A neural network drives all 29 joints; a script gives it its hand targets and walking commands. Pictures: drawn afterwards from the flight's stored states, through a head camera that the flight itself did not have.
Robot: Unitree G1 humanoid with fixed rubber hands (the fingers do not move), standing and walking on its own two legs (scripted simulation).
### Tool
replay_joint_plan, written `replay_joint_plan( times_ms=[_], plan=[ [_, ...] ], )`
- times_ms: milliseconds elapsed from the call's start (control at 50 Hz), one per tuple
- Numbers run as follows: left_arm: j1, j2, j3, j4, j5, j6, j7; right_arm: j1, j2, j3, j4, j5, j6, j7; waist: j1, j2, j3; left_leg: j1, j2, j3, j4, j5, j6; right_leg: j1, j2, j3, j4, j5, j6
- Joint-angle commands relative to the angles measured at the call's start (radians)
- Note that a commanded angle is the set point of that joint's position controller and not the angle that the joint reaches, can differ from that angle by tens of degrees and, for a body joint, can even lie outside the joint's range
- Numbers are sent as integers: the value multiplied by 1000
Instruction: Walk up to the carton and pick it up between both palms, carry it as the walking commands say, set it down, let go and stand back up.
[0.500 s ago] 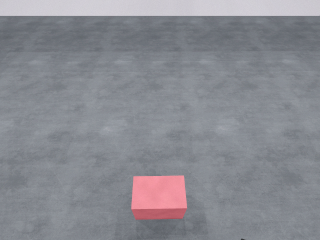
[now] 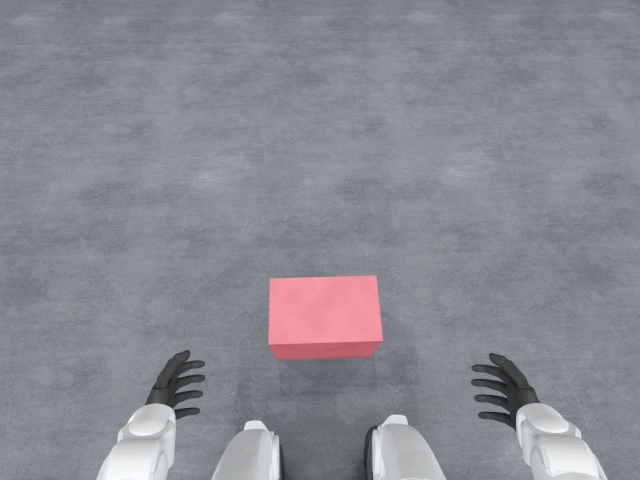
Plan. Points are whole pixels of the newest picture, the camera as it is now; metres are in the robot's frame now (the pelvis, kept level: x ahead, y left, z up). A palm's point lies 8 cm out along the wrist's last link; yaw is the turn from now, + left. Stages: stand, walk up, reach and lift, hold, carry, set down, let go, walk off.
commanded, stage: reach and lift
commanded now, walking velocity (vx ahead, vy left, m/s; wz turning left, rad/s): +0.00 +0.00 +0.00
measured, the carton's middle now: (323, 320) +0.45 -0.01 -0.60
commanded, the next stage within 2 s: none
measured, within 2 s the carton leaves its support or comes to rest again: neither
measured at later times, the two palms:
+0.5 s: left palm (190, 318) +0.33 +0.20 -0.13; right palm (487, 305) +0.36 -0.25 -0.13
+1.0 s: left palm (206, 246) +0.47 +0.20 -0.16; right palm (465, 236) +0.49 -0.24 -0.16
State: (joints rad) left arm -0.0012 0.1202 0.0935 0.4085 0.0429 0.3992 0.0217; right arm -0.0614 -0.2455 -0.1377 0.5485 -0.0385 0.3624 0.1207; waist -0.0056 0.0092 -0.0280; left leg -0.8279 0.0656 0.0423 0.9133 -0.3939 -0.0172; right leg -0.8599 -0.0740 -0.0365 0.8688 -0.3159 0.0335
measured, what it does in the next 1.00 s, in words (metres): lowers itself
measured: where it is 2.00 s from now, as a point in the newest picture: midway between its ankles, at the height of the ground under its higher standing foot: outside the picture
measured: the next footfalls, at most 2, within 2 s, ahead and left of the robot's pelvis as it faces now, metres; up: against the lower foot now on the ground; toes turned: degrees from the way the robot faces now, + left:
none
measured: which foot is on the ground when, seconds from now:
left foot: down 0.00-1.00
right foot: down 0.00-1.00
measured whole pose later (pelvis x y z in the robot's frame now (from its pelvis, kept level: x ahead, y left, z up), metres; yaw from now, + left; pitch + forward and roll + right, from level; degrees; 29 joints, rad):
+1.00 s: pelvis -0.03 -0.02 -0.06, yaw +1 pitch +45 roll +1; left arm -1.07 0.28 0.34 0.85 -0.03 0.15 0.02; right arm -1.16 -0.39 -0.29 0.95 0.01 0.15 0.08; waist 0.01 0.01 -0.04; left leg -1.52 0.06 0.03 1.07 -0.33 -0.03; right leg -1.56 -0.07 -0.02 1.05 -0.27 0.01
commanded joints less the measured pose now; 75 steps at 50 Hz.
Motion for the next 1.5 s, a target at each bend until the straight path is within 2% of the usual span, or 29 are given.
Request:
replay_joint_plan(
  times_ms=[0, 140, 260, 380, 560, 740, 880, 1000, 1080, 1220, 1300, 1380, 1480],
  plan=[
    [-93, 59, 23, -95, -11, 6, 13, -124, -138, -38, -61, 22, -3, 3, 3, 6, -361, 128, -102, -21, -97, 171, -23, 204, 129, -16, -37, 105, -41],
    [-341, 84, 57, -37, -22, 32, 21, -383, -163, -64, 12, 34, 18, 2, 6, -29, -336, 27, -101, -1, -55, -12, -15, 159, 116, -15, -15, -80, -39],
    [-561, 108, 86, 54, -44, 18, 28, -596, -180, -71, 104, 45, 10, -10, 10, -34, -382, -10, -106, 14, -20, -19, -13, 114, 110, -14, 7, -94, -36],
    [-716, 142, 113, 138, -62, -43, 36, -770, -213, -83, 186, 59, -44, -31, 20, -34, -521, -78, -112, 30, 18, 62, -14, 94, 112, -1, 51, 13, -30],
    [-913, 209, 152, 207, -96, -153, 37, -993, -262, -77, 248, 81, -135, -50, 33, -64, -742, -166, -120, 31, 48, 181, -10, 92, 116, 22, 110, 175, -26],
    [-1068, 246, 190, 310, -102, -248, 13, -1140, -269, -110, 307, 75, -216, -52, 20, -51, -895, -236, -121, 8, 74, 323, -15, 57, 121, 42, 149, 375, -26],
    [-1235, 288, 245, 350, -87, -270, 10, -1298, -283, -158, 308, 59, -231, -50, 16, -45, -992, -313, -131, 3, 95, 377, -13, 27, 122, 41, 180, 477, -28],
    [-1249, 290, 274, 336, -61, -264, -5, -1327, -284, -186, 288, 32, -222, -37, 27, -63, -1101, -324, -138, 20, 99, 469, -12, 95, 126, 31, 196, 591, -23],
    [-1261, 272, 288, 319, -38, -262, -16, -1339, -280, -210, 280, 3, -221, -26, 27, -64, -1068, -352, -136, 24, 111, 460, -17, 31, 130, 22, 201, 559, -19],
    [-1336, 255, 317, 348, -9, -251, -19, -1416, -271, -238, 344, -42, -212, -24, 25, -47, -935, -471, -142, 32, 207, 271, -21, -191, 141, 8, 276, 305, -19],
    [-1375, 267, 324, 360, -14, -241, -9, -1454, -280, -238, 381, -41, -204, -37, 19, -47, -954, -547, -149, 43, 308, 203, -27, -269, 143, 6, 374, 233, -22],
    [-1374, 280, 308, 364, -34, -240, 8, -1452, -285, -215, 390, -13, -206, -57, 18, -51, -1021, -623, -151, 55, 424, 206, -39, -325, 141, 3, 489, 251, -22],
    [-1373, 310, 250, 312, -92, -243, 37, -1453, -313, -163, 320, 60, -215, -86, 18, -52, -1163, -676, -150, 66, 544, 275, -46, -344, 135, -9, 618, 348, -18]
  ],
)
